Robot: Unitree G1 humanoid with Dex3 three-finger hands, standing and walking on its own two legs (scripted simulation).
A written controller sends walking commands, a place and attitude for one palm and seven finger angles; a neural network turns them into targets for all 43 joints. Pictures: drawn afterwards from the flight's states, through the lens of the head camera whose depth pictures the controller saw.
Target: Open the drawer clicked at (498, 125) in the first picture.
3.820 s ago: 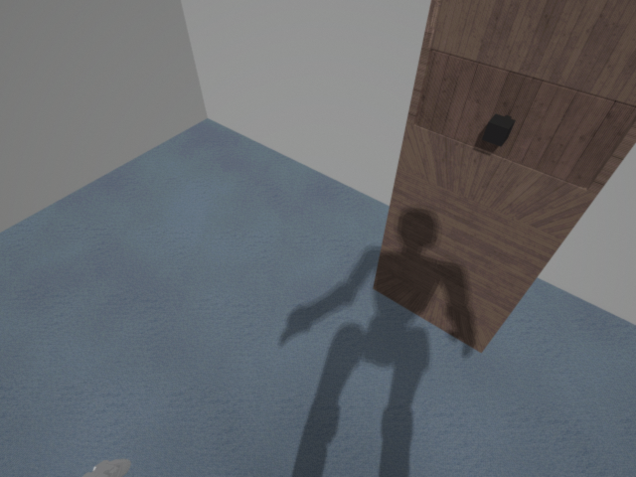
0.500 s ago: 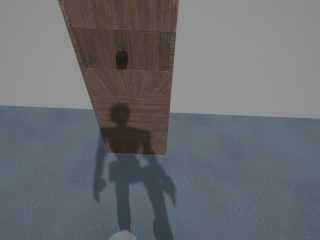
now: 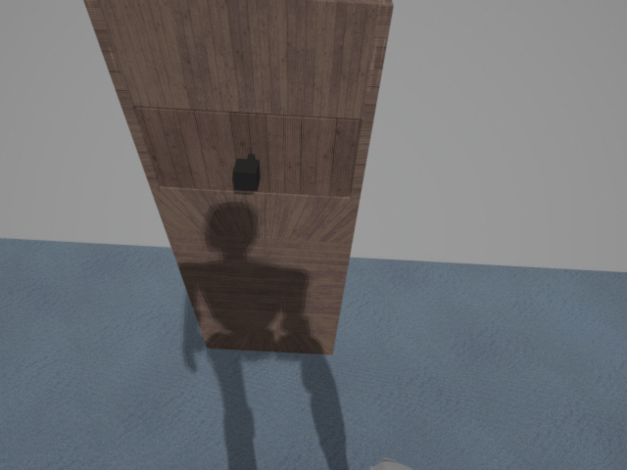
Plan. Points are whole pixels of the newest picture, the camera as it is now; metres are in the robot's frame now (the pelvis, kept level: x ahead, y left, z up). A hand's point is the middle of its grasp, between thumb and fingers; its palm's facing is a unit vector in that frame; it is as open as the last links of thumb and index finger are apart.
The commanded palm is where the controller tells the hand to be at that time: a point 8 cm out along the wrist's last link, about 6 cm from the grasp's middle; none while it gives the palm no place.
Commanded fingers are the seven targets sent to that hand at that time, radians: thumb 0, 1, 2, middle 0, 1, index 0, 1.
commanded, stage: come to a stop and stand still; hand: left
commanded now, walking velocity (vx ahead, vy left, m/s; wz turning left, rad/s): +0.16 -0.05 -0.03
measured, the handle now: (248, 168) +0.60 +0.16 +0.04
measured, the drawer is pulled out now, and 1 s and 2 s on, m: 0.00 0.00 0.00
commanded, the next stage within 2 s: none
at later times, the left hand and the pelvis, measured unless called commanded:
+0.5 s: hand out of the picture +0.11 +0.19 -0.18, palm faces +0.09 -0.97 -0.23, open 7.3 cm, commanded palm none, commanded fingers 0.00 0.90 0.90 -0.20 -0.30 -0.20 -0.30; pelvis +0.04 -0.01 -0.01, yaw +3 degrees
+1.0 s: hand out of the picture +0.02 +0.20 -0.18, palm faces +0.02 -0.99 -0.16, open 7.4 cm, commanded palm none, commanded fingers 0.00 0.90 0.90 -0.20 -0.30 -0.20 -0.30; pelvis +0.02 +0.02 +0.01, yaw +0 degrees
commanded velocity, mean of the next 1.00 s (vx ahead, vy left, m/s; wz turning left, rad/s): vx -0.06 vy -0.03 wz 0.00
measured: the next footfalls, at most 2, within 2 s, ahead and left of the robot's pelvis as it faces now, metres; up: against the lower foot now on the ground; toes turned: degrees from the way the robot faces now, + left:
right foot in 0.14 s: +0.17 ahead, -0.15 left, +0.00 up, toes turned -7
left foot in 0.56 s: +0.06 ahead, +0.12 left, +0.00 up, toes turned +6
